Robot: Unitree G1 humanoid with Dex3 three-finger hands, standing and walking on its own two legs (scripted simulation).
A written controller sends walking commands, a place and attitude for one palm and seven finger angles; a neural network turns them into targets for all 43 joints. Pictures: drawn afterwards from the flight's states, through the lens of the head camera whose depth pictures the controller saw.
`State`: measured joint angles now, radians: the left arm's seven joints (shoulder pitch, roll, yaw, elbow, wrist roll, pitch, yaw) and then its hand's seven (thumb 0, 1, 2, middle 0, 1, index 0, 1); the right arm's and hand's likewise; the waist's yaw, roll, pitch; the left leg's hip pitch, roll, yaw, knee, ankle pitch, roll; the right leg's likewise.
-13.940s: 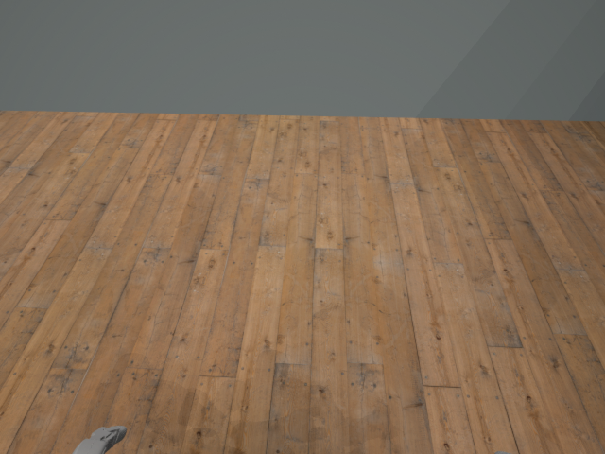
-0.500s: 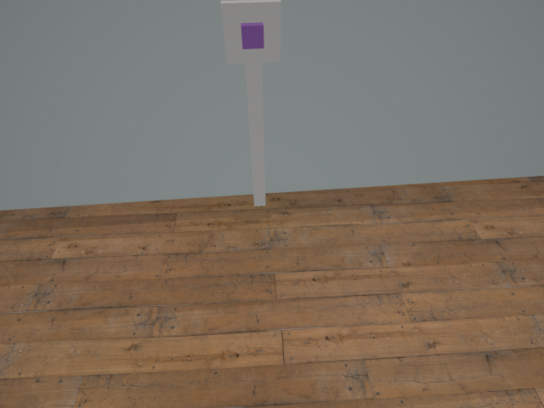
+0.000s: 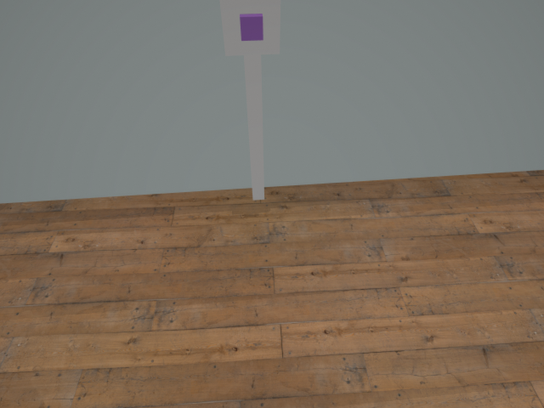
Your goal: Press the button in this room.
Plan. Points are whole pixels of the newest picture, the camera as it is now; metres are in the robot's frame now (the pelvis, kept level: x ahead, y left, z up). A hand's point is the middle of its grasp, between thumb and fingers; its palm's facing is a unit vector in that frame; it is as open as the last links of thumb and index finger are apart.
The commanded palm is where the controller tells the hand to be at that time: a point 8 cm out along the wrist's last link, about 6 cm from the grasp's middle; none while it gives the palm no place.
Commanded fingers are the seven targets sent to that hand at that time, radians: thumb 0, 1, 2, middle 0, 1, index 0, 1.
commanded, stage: look at it before walking up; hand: left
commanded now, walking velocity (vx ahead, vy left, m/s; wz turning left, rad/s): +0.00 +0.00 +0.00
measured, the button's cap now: (251, 27) +1.15 +0.14 +0.08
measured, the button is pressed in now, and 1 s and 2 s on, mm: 0 0 0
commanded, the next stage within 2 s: walk to a spot facing it in 0.20 s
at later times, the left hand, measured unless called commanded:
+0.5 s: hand out of the picture +0.00 +0.19 -0.18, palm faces +0.00 -0.98 -0.19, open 7.4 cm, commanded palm none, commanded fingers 0.00 0.90 0.90 -0.20 -0.30 -0.20 -0.30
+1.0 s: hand (223, 349) +0.26 +0.11 -0.17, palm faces -0.26 -0.93 -0.24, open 7.3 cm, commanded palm none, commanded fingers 0.00 0.90 0.90 -0.20 -0.30 -0.20 -0.30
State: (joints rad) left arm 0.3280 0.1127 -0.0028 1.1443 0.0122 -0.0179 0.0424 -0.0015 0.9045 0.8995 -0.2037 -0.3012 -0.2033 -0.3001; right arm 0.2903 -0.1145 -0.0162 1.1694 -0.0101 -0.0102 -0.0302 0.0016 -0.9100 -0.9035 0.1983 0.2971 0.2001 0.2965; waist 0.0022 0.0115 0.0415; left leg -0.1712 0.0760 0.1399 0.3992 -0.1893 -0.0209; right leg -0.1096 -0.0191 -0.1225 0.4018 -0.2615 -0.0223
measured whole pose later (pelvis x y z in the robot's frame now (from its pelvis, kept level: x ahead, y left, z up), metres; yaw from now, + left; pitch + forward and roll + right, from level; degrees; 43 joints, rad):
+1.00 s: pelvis +0.15 -0.06 -0.01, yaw -19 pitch +0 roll +1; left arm 0.23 0.19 0.06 0.98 0.02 -0.04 -0.01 0.00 0.91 0.90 -0.20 -0.30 -0.20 -0.30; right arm 0.15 -0.22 -0.07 1.00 -0.03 -0.01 0.01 0.01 -0.91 -0.90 0.20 0.30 0.20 0.30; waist 0.02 0.02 0.09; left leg -0.52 0.14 0.08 1.24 -0.34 -0.06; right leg -0.30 0.01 -0.08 0.59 -0.30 -0.06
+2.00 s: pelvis +0.42 -0.14 -0.01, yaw -37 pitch -2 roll +1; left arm 0.07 0.12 -0.01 0.96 0.02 0.00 0.01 0.00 0.90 0.90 -0.21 -0.30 -0.21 -0.30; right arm 0.29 -0.16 -0.04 1.05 -0.01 0.05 -0.01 0.00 -0.91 -0.90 0.20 0.30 0.20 0.30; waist -0.06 0.04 0.09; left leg -0.40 0.10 0.04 1.09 -0.48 -0.05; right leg -0.30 -0.06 -0.19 0.57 -0.23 -0.06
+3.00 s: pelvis +0.36 -0.15 +0.00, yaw -2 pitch -1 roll +2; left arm 0.20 0.17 0.02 0.91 0.02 0.02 0.02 0.00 0.90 0.90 -0.21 -0.30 -0.21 -0.30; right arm 0.20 -0.29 -0.10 0.96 -0.03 0.08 0.02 0.00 -0.91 -0.90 0.20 0.30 0.20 0.30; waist -0.02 0.04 0.07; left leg -0.49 0.03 -0.03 1.15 -0.35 -0.07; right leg -0.21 -0.10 -0.17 0.49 -0.27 -0.02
